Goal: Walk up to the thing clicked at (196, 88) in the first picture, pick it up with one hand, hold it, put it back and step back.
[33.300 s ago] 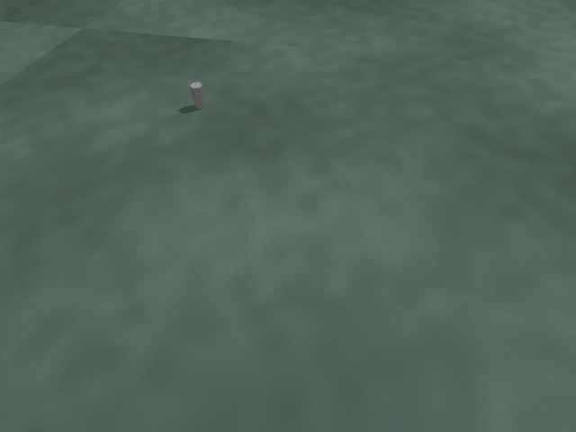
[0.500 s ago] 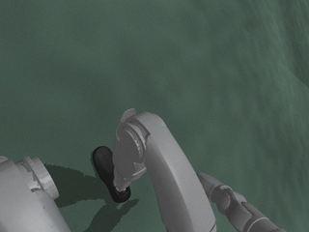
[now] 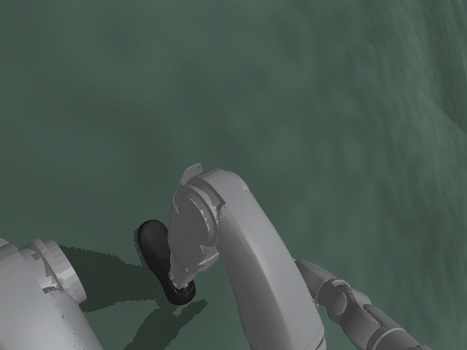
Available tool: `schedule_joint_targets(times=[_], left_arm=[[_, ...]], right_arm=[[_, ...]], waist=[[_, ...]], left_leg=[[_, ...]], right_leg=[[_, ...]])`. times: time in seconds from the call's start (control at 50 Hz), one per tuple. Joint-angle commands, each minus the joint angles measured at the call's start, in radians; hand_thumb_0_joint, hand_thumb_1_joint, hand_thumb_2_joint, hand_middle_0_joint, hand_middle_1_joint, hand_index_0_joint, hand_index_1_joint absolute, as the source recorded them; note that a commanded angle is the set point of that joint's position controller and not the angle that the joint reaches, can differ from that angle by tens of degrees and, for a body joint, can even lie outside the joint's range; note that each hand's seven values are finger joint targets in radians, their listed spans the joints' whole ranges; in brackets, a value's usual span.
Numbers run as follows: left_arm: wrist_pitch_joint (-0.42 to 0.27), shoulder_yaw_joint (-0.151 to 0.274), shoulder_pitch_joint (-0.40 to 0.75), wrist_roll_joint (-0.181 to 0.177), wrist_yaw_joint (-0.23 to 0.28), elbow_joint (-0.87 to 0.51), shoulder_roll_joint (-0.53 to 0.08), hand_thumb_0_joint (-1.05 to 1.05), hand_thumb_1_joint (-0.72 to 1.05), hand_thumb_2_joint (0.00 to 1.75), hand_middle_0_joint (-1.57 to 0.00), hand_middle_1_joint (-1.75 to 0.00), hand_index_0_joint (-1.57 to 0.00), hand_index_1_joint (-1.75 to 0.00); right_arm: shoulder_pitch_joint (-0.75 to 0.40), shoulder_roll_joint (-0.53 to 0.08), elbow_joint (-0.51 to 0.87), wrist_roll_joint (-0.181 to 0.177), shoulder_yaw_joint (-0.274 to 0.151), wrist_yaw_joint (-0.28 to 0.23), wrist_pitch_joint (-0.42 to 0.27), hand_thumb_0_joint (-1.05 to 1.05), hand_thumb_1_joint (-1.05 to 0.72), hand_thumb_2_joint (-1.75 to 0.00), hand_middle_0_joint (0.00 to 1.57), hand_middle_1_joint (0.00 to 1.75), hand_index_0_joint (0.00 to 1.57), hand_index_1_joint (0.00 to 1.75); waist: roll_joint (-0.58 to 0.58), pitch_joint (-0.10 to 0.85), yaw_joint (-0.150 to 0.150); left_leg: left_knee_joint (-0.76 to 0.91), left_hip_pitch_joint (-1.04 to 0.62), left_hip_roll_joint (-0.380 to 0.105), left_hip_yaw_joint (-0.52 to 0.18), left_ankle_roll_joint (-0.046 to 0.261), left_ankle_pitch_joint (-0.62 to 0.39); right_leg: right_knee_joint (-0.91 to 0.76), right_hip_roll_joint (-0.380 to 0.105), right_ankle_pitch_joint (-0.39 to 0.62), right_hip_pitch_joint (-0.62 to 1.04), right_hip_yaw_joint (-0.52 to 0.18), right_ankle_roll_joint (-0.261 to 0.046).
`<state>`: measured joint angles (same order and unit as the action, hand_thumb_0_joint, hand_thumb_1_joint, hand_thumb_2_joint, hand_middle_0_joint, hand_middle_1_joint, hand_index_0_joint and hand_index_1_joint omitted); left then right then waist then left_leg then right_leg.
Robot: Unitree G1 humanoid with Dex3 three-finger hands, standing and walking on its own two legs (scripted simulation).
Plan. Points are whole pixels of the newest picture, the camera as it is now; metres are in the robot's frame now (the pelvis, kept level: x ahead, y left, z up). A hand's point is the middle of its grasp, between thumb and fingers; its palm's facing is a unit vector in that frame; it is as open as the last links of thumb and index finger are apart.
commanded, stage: settle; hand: left
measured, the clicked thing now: out of the picture +0.53 +0.26 -0.25
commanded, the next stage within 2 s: hold in 0.74 s
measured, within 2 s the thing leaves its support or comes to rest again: leaves its support in 0.24 s
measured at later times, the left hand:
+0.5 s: hand out of the picture +0.52 +0.25 -0.17, palm faces +0.24 -0.97 -0.04, open 8.1 cm
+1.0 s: hand out of the picture +0.52 +0.27 -0.06, palm faces +0.14 -0.99 -0.09, open 7.5 cm
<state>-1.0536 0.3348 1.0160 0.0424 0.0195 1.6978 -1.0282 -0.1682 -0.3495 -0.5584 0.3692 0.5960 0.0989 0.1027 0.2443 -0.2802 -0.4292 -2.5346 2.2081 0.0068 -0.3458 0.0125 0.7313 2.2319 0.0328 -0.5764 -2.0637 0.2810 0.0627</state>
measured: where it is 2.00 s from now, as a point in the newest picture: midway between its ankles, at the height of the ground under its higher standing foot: (125, 318)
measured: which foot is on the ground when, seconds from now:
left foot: down 0.00-1.00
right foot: down 0.00-1.00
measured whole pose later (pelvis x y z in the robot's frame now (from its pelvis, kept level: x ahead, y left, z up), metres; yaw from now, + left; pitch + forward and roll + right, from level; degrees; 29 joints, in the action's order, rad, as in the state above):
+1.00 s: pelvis +0.00 -0.01 +0.01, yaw +4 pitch +26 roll -15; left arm -0.68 0.31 0.97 0.00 -0.15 1.25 -0.80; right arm 0.11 -0.33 -0.57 0.19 0.36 0.11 0.13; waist 0.07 -0.11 -0.33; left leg -2.45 2.25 0.01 -0.23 0.02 0.68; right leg 2.23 0.00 -0.57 -2.14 0.19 0.04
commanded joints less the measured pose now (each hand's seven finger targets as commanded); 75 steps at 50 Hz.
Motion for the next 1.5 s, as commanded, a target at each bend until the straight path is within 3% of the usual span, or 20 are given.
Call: schedule_joint_targets(times=[0.0, 0.16, 0.38, 0.52, 0.58, 0.68, 0.74, 0.86, 0.94, 1.0, 1.04, 1.06, 1.1, 1.16, 1.24, 1.28, 1.36, 1.4, 1.44, 1.48], left_arm=[[-0.075, 0.0, 0.254, -0.004, 0.003, -0.145, -0.096, 0.0, 0.22, 0.85, -0.82, -0.89, -0.82, -0.89], [-0.075, 0.008, 0.275, -0.023, -0.001, -0.147, -0.093, 0.0, 0.21, 0.99, -0.9, -1.04, -0.9, -1.05], [-0.053, 0.005, 0.307, 0.001, -0.01, -0.183, -0.109, 0.0, 0.16, 1.04, -1.01, -1.14, -1.01, -1.15], [-0.007, 0.019, 0.395, -0.009, -0.029, -0.315, -0.145, 0.0, 0.14, 1.05, -1.07, -1.19, -1.07, -1.19], [0.035, 0.019, 0.409, 0.007, -0.037, -0.349, -0.162, 0.0, 0.1, 1.06, -1.08, -1.2, -1.08, -1.21], [0.131, 0.009, 0.343, 0.012, -0.073, -0.445, -0.082, 0.0, 0.07, 1.02, -1.1, -1.2, -1.1, -1.21], [0.195, 0.002, 0.324, -0.01, -0.101, -0.505, -0.024, 0.0, 0.07, 1.04, -1.12, -1.22, -1.13, -1.23], [0.283, -0.016, 0.32, -0.063, -0.152, -0.592, 0.075, 0.0, 0.16, 1.06, -1.17, -1.29, -1.18, -1.28], [0.319, -0.027, 0.255, -0.054, -0.183, -0.665, 0.106, 0.0, 0.15, 1.09, -1.18, -1.31, -1.2, -1.3], [0.356, 0.024, 0.204, -0.073, -0.193, -0.737, 0.087, 0.0, 0.13, 1.11, -1.21, -1.34, -1.23, -1.33], [0.374, 0.009, 0.256, -0.087, -0.193, -0.875, 0.112, 0.0, 0.1, 1.12, -1.23, -1.37, -1.25, -1.36], [0.395, 0.016, 0.202, -0.091, -0.189, -0.85, 0.123, 0.0, 0.06, 1.12, -1.25, -1.4, -1.28, -1.39], [0.41, -0.004, 0.27, -0.102, -0.187, -0.998, 0.142, 0.0, 0.07, 1.15, -1.27, -1.42, -1.28, -1.41], [0.47, -0.053, 0.186, -0.109, -0.195, -0.998, 0.243, 0.0, 0.08, 1.14, -1.28, -1.41, -1.29, -1.41], [0.52, -0.024, 0.206, -0.141, -0.197, -1.163, 0.23, 0.0, 0.04, 1.16, -1.3, -1.43, -1.3, -1.44], [0.57, -0.069, 0.063, -0.159, -0.208, -1.081, 0.349, 0.0, 0.04, 1.17, -1.31, -1.44, -1.31, -1.45], [0.634, -0.053, 0.016, -0.175, -0.211, -1.208, 0.363, 0.0, 0.04, 1.21, -1.33, -1.48, -1.34, -1.48], [0.675, -0.077, -0.091, -0.189, -0.219, -1.187, 0.436, 0.0, 0.02, 1.21, -1.33, -1.48, -1.33, -1.49], [0.694, -0.036, -0.104, -0.205, -0.219, -1.266, 0.415, 0.0, 0.07, 1.25, -1.35, -1.51, -1.36, -1.52], [0.71, -0.031, -0.127, -0.212, -0.218, -1.34, 0.415, 0.0, 0.07, 1.27, -1.39, -1.54, -1.39, -1.55]], right_arm=[[0.084, -0.379, -0.025, 0.011, -0.114, -0.016, 0.023, 0.0, -0.87, -0.89, 0.2, 0.3, 0.2, 0.3], [0.088, -0.38, -0.024, 0.006, -0.112, -0.016, 0.016, 0.0, -0.89, -0.9, 0.2, 0.3, 0.2, 0.3], [0.115, -0.382, -0.022, -0.003, -0.117, -0.011, 0.026, 0.0, -0.89, -0.9, 0.2, 0.3, 0.2, 0.3], [0.193, -0.373, -0.029, -0.018, -0.137, -0.007, 0.031, 0.0, -0.9, -0.9, 0.2, 0.3, 0.2, 0.3], [0.217, -0.362, -0.031, -0.03, -0.156, -0.005, 0.035, 0.0, -0.9, -0.9, 0.2, 0.3, 0.2, 0.3], [0.283, -0.349, -0.019, -0.065, -0.215, 0.0, 0.049, 0.0, -0.9, -0.9, 0.2, 0.3, 0.2, 0.3], [0.338, -0.338, -0.02, -0.095, -0.247, -0.002, 0.052, 0.0, -0.9, -0.9, 0.2, 0.3, 0.2, 0.3], [0.394, -0.31, -0.013, -0.154, -0.308, -0.005, 0.043, 0.0, -0.92, -0.9, 0.2, 0.3, 0.2, 0.3], [0.406, -0.29, -0.004, -0.181, -0.357, -0.003, 0.033, 0.0, -0.92, -0.9, 0.2, 0.3, 0.2, 0.3], [0.414, -0.288, 0.02, -0.209, -0.397, -0.006, 0.033, 0.0, -0.92, -0.9, 0.2, 0.3, 0.2, 0.3], [0.416, -0.268, 0.036, -0.224, -0.416, -0.009, 0.032, 0.0, -0.92, -0.9, 0.2, 0.3, 0.2, 0.3], [0.419, -0.266, 0.039, -0.237, -0.43, -0.013, 0.032, 0.0, -0.92, -0.9, 0.2, 0.3, 0.2, 0.3], [0.436, -0.248, 0.031, -0.254, -0.45, -0.02, 0.028, 0.0, -0.92, -0.9, 0.2, 0.3, 0.2, 0.3], [0.447, -0.222, 0.032, -0.284, -0.487, -0.036, 0.019, 0.0, -0.93, -0.9, 0.2, 0.3, 0.2, 0.3], [0.474, -0.201, 0.028, -0.317, -0.538, -0.06, 0.009, 0.0, -0.94, -0.91, 0.2, 0.3, 0.2, 0.3], [0.469, -0.186, 0.036, -0.337, -0.555, -0.067, 0.001, 0.0, -0.94, -0.91, 0.2, 0.3, 0.2, 0.3], [0.468, -0.159, 0.055, -0.368, -0.597, -0.091, -0.012, 0.0, -0.94, -0.91, 0.2, 0.3, 0.2, 0.3], [0.464, -0.15, 0.062, -0.381, -0.61, -0.096, -0.023, 0.0, -0.95, -0.91, 0.2, 0.3, 0.2, 0.3], [0.457, -0.141, 0.068, -0.393, -0.62, -0.107, -0.034, 0.0, -0.95, -0.91, 0.2, 0.3, 0.2, 0.3], [0.445, -0.127, 0.082, -0.403, -0.627, -0.114, -0.043, 0.0, -0.94, -0.91, 0.2, 0.3, 0.2, 0.3]], waist=[[-0.645, 0.564, -0.158], [-0.618, 0.584, -0.161], [-0.685, 0.557, -0.157], [-0.7, 0.641, -0.14], [-0.724, 0.653, -0.111], [-0.767, 0.722, -0.048], [-0.74, 0.757, -0.043], [-0.621, 0.752, -0.016], [-0.612, 0.8, 0.049], [-0.629, 0.885, 0.107], [-0.664, 0.98, 0.132], [-0.656, 0.989, 0.145], [-0.677, 1.046, 0.152], [-0.662, 1.041, 0.165], [-0.637, 1.123, 0.21], [-0.574, 1.065, 0.214], [-0.49, 1.113, 0.256], [-0.432, 1.08, 0.26], [-0.405, 1.092, 0.275], [-0.396, 1.116, 0.292]], left_leg=[[0.323, -0.476, -0.067, 0.035, -0.027, -0.222], [0.312, -0.461, -0.063, 0.039, -0.02, -0.222], [0.339, -0.5, -0.071, 0.028, -0.035, -0.23], [0.327, -0.498, -0.068, 0.057, -0.027, -0.266], [0.34, -0.479, -0.064, 0.077, -0.029, -0.229], [0.382, -0.517, -0.061, 0.089, -0.039, -0.257], [0.387, -0.502, -0.055, 0.103, -0.033, -0.272], [0.394, -0.376, -0.039, 0.13, -0.008, -0.155], [0.418, -0.361, -0.029, 0.158, -0.004, -0.128], [0.457, -0.397, -0.024, 0.175, -0.004, -0.087], [0.48, -0.446, -0.023, 0.188, -0.006, -0.087], [0.497, -0.445, -0.02, 0.194, -0.002, -0.063], [0.517, -0.477, -0.018, 0.207, -0.004, -0.087], [0.558, -0.504, -0.017, 0.218, -0.004, -0.099], [0.607, -0.577, -0.013, 0.24, 0.003, -0.124], [0.655, -0.577, -0.012, 0.239, 0.006, -0.105], [0.709, -0.636, -0.006, 0.265, 0.014, -0.162], [0.74, -0.68, -0.009, 0.262, 0.014, -0.205], [0.769, -0.712, -0.009, 0.264, 0.017, -0.247], [0.809, -0.765, -0.008, 0.264, 0.019, -0.27]], right_leg=[[-0.14, 0.048, 0.218, 0.333, 0.059, -0.06], [-0.149, 0.049, 0.225, 0.356, 0.054, -0.056], [-0.132, 0.039, 0.215, 0.3, 0.059, -0.064], [-0.134, 0.034, 0.249, 0.361, 0.037, -0.06], [-0.137, 0.032, 0.215, 0.344, 0.024, -0.067], [-0.125, 0.021, 0.217, 0.315, 0.016, -0.078], [-0.132, 0.017, 0.231, 0.306, 0.004, -0.078], [-0.156, 0.012, 0.157, 0.277, -0.018, -0.08], [-0.156, 0.005, 0.123, 0.267, -0.035, -0.087], [-0.168, -0.001, 0.082, 0.27, -0.054, -0.091], [-0.176, 0.0, 0.082, 0.287, -0.07, -0.095], [-0.188, -0.001, 0.062, 0.279, -0.077, -0.097], [-0.199, -0.007, 0.083, 0.29, -0.096, -0.1], [-0.227, -0.016, 0.083, 0.26, -0.121, -0.107], [-0.292, -0.022, 0.092, 0.324, -0.159, -0.112], [-0.328, -0.027, 0.072, 0.332, -0.166, -0.111], [-0.417, -0.036, 0.098, 0.442, -0.197, -0.109], [-0.455, -0.034, 0.126, 0.467, -0.199, -0.109], [-0.494, -0.037, 0.16, 0.532, -0.208, -0.106], [-0.533, -0.038, 0.176, 0.595, -0.218, -0.104]])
